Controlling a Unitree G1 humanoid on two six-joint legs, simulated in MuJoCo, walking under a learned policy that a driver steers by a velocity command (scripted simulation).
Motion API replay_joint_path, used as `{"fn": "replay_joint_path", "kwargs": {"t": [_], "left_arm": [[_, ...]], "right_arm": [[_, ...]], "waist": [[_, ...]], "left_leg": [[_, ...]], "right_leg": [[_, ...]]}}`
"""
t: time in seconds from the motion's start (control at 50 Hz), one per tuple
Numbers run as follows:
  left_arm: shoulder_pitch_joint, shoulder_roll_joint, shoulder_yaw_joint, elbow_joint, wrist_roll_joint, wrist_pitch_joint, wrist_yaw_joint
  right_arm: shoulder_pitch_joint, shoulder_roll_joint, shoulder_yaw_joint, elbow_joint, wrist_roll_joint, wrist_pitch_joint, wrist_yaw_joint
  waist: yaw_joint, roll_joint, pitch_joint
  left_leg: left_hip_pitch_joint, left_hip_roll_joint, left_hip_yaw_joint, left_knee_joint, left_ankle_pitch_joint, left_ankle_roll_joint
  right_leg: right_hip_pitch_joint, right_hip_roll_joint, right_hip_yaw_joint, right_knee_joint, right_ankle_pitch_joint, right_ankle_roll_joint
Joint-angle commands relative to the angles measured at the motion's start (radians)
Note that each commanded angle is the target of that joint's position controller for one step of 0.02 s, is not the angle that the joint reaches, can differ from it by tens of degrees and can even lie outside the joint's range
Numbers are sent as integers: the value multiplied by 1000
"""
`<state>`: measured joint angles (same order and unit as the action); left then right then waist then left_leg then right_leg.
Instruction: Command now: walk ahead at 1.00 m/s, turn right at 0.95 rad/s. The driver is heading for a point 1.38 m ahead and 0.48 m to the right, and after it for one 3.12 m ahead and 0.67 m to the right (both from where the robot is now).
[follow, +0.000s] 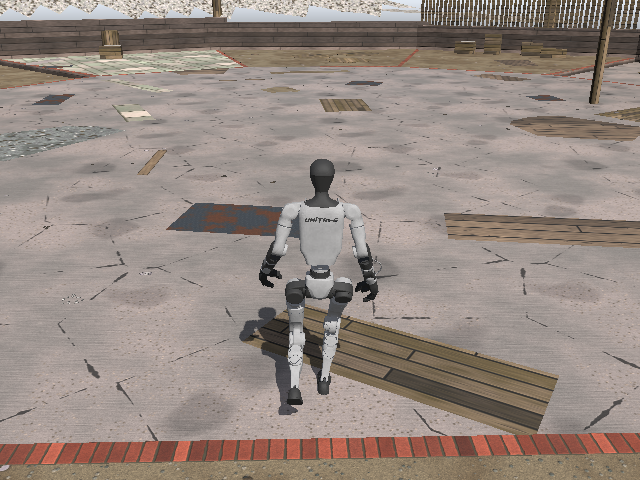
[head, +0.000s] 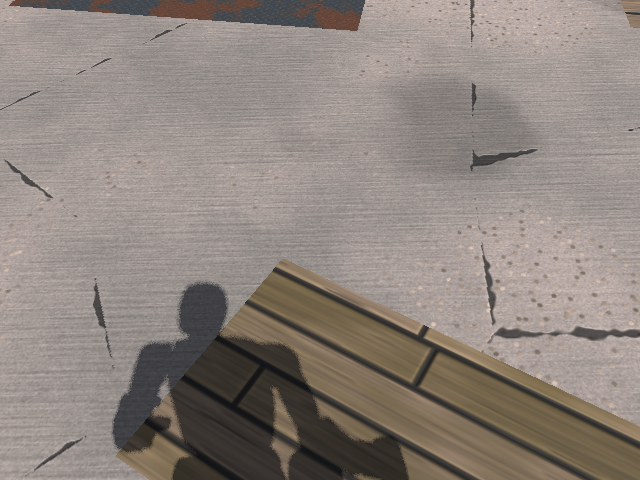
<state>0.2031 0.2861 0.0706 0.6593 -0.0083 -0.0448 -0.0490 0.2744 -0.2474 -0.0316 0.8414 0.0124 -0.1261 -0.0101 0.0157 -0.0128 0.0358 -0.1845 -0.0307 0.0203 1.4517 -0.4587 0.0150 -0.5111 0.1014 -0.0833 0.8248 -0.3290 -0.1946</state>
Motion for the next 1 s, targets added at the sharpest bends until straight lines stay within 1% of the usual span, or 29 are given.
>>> {"fn": "replay_joint_path", "kwargs": {"t": [0.02,0.04,0.08,0.14,0.18,0.26,0.28,0.3,0.32,0.34,0.36,0.38,0.4,0.42,0.44,0.5,0.54,0.58,0.68,0.74,0.78,0.8,0.82,0.84,0.86,0.88,0.9,0.94,1.0], "left_arm": [[180,116,32,-13,16,-41,5],[103,114,27,-29,13,-52,4],[51,107,23,-42,-1,-55,24],[88,99,24,-24,-23,-48,65],[135,121,36,-2,-28,-35,72],[201,92,41,28,-48,-27,74],[198,92,44,28,-43,-22,75],[175,94,44,18,-31,-17,72],[118,68,29,-17,-3,-15,61],[187,-72,-9,-53,14,-18,52],[325,-43,-27,-96,-82,-30,53],[253,38,-15,-56,-87,-16,65],[138,78,-8,-68,-52,-10,61],[70,73,-4,-80,-24,-7,58],[26,70,2,-100,-15,-5,51],[2,23,-5,-130,-47,24,31],[-32,10,-14,-152,-37,30,23],[-64,25,-16,-163,-34,25,16],[-265,5,-35,-206,-27,-9,-14],[-290,64,-9,-227,-25,-20,-26],[-37,154,40,-176,-26,-4,-12],[233,203,72,-94,-28,8,6],[314,258,70,-26,-25,13,23],[285,247,55,-58,1,-10,15],[291,160,45,-36,8,-23,11],[253,151,38,-16,5,-37,10],[170,128,28,-12,8,-50,8],[81,38,-2,-9,32,-61,3],[84,36,-5,27,1,-71,12]], "right_arm": [[-132,-135,-20,-218,27,-82,23],[-96,-127,-23,-193,7,-59,17],[-89,-149,-35,-186,-11,-19,6],[-307,-70,-13,-270,-37,-8,3],[-383,-20,-6,-309,-21,-3,14],[-402,-115,-51,-337,34,-12,18],[-356,-144,-68,-327,37,-19,17],[-215,-180,-93,-298,38,-25,14],[32,-210,-108,-257,36,-23,5],[219,-276,-111,-225,9,-14,0],[170,-321,-113,-216,-24,-19,29],[59,-187,-90,-261,-22,-8,26],[32,-140,-77,-244,-14,6,18],[22,-145,-75,-220,-24,14,16],[7,-131,-69,-194,-32,14,14],[-2,-58,-49,-127,-11,5,22],[-1,-82,-53,-101,-7,4,20],[-28,-117,-56,-97,-21,5,13],[132,-182,-51,-26,-18,7,12],[176,-271,-59,-4,-13,23,-1],[143,-307,-60,1,-14,40,-10],[70,-302,-56,-15,-10,46,-16],[115,-147,-18,-53,-44,34,-13],[239,-93,12,-83,13,-13,7],[79,-190,-16,-95,47,-37,10],[-10,-165,-9,-139,63,-44,9],[-46,-134,-3,-134,45,-42,3],[24,-116,-8,-106,27,-7,13],[-11,-77,3,-117,9,32,19]], "waist": [[-5,60,-18],[-64,121,12],[-104,97,49],[-36,64,81],[25,14,51],[43,-80,1],[12,-95,-28],[-71,-109,-112],[-203,-111,-271],[-186,175,-444],[-78,614,-513],[-116,407,-328],[-134,241,-196],[-116,72,-131],[-91,44,-73],[-47,98,-12],[-31,76,26],[-18,59,65],[-85,-16,148],[-24,103,83],[144,189,-75],[292,167,-164],[182,-113,-235],[88,-280,-497],[157,-108,-393],[120,-33,-204],[60,91,-91],[-38,39,-25],[-64,4,51]], "left_leg": [[-723,29,-183,-11,57,62],[-612,61,-198,-95,101,35],[-475,92,-188,-265,120,-35],[-287,58,-82,-630,382,-79],[-131,11,-48,-802,564,-90],[-120,15,-141,-964,516,-93],[-85,14,-134,-969,462,-79],[47,13,-115,-949,396,-55],[353,98,-158,-851,312,-22],[691,296,-507,-908,-13,47],[746,495,-1102,-1166,-427,194],[618,436,-994,-1204,-543,174],[476,388,-768,-1185,-332,138],[346,348,-610,-1170,-93,117],[243,312,-485,-1173,63,112],[144,274,-265,-1206,245,94],[122,284,-173,-1238,349,99],[80,270,-63,-1281,423,95],[146,258,89,-1360,681,73],[277,296,143,-1224,1404,82],[278,329,135,-901,1679,95],[104,284,155,-594,1575,70],[-256,126,122,-176,277,52],[-501,12,-102,70,-72,61],[-573,57,-165,68,18,75],[-609,85,-146,13,66,76],[-578,130,-143,-66,120,69],[-480,184,-140,-146,183,47],[-514,229,-111,-267,223,-3]], "right_leg": [[554,-327,909,-610,-250,-218],[391,-279,833,-595,-181,-194],[179,-198,672,-596,-17,-173],[-21,-78,450,-590,163,-110],[-83,-54,421,-579,86,-55],[193,-107,536,-464,24,-6],[253,-121,544,-393,126,10],[287,-102,519,-241,306,41],[165,-76,463,41,364,82],[-90,10,376,417,-177,107],[-337,-33,312,669,-215,122],[-416,-108,272,734,-95,134],[-416,-130,223,725,-36,138],[-360,-168,207,684,-7,135],[-321,-205,214,616,23,130],[-310,-267,199,545,15,117],[-358,-279,190,510,86,124],[-353,-274,172,418,196,142],[-247,-176,54,29,365,91],[-67,-49,-62,-73,248,49],[242,-10,-43,-121,166,-7],[586,-42,16,-263,288,-47],[925,-227,325,-159,287,-51],[1122,-426,891,-391,-87,-229],[1013,-398,877,-511,-172,-175],[836,-377,757,-550,-112,-156],[646,-342,652,-571,-17,-131],[427,-275,488,-606,70,-104],[282,-261,350,-673,152,-88]]}}
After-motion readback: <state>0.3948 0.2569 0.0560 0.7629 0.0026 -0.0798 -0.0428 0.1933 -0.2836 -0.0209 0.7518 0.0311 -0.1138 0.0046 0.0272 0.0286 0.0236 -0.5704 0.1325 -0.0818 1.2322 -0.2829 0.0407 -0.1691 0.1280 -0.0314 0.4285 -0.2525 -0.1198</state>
